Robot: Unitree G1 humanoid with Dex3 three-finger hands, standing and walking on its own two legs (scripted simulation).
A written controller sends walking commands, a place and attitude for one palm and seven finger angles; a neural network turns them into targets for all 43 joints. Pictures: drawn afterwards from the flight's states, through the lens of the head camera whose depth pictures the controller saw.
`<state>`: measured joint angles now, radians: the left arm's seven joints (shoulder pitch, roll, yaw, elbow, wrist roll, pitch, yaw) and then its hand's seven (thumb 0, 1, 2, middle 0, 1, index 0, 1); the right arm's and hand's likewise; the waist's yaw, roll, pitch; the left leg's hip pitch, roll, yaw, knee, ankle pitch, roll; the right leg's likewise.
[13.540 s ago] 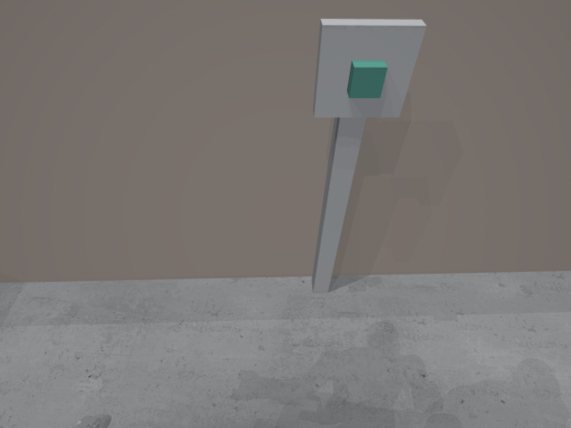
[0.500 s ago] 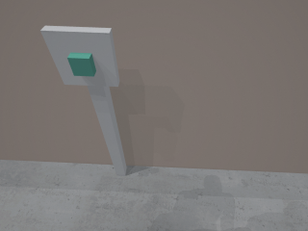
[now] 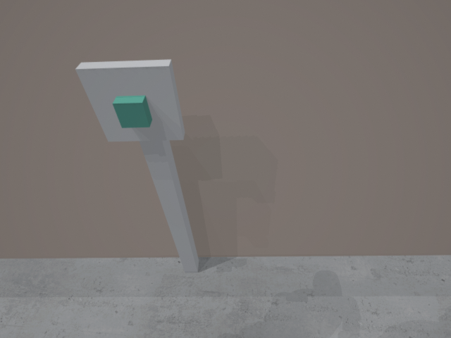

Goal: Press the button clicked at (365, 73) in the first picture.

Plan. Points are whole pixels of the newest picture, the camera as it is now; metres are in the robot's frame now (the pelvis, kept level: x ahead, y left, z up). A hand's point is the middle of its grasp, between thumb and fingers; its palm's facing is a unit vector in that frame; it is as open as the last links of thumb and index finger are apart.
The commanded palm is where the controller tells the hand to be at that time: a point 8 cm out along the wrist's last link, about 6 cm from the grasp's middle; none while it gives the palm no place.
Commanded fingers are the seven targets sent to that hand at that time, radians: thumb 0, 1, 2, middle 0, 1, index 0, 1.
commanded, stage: look again from close up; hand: left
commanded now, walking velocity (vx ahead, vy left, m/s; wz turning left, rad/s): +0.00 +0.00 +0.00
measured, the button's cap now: (133, 111) +0.53 +0.23 +0.15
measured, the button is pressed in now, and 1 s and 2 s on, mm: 0 0 0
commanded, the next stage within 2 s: raise the hand and make a fist in 0.10 s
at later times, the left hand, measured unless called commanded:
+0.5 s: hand (142, 286) +0.20 +0.15 +0.03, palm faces +0.07 -1.00 -0.01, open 6.3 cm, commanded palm +0.12 +0.22 -0.03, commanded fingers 0.00 0.90 0.90 -0.64 -0.78 -0.64 -0.78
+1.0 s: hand (125, 294) +0.19 +0.18 +0.03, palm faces +0.04 -1.00 -0.08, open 3.2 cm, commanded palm +0.14 +0.23 +0.04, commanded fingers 0.00 0.90 0.90 -1.30 -1.50 -1.30 -1.50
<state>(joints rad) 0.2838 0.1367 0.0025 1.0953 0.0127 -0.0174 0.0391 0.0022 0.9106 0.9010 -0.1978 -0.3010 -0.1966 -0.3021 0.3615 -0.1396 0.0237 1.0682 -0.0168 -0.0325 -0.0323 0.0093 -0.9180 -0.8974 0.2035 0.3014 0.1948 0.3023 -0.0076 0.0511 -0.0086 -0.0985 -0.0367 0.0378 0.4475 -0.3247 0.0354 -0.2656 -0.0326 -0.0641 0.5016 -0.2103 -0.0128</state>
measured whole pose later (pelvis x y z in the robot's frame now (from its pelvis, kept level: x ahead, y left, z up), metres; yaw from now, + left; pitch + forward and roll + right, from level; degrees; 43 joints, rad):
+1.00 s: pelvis -0.01 -0.01 -0.04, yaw +2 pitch +9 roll -1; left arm 0.50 0.23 0.17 -0.19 -0.27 -0.25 -0.22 0.01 0.89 0.90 -1.06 -1.25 -1.06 -1.25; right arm 0.29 -0.17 0.05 0.55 0.04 -0.21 -0.04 0.02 -0.90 -0.90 0.21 0.30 0.20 0.30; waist -0.01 0.04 -0.10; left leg -0.53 0.00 -0.01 0.91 -0.53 0.01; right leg -0.64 -0.02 -0.12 0.86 -0.36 -0.04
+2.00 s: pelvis +0.01 +0.00 +0.00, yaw +2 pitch -2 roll -1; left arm 0.17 0.31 0.32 -0.23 -0.29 0.16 -0.27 0.01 0.90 0.90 -1.30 -1.50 -1.30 -1.50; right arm 0.23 -0.26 0.07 0.62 0.05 -0.26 -0.07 0.02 -0.91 -0.90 0.21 0.30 0.20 0.30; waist 0.05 0.05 -0.05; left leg -0.13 -0.02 0.00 0.53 -0.38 0.03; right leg -0.25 -0.02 -0.10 0.52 -0.24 -0.01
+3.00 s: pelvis -0.01 -0.01 -0.01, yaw +1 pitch +1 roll +0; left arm -0.33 0.33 0.30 0.37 -0.22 0.02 -0.24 0.01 0.89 0.90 -1.30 -1.50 -1.30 -1.50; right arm 0.26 -0.27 0.06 0.65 0.06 -0.23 -0.11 0.02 -0.91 -0.90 0.21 0.30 0.20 0.30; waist 0.00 0.03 -0.02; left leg -0.21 -0.01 0.02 0.55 -0.35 0.01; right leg -0.34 -0.01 -0.09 0.55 -0.22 -0.03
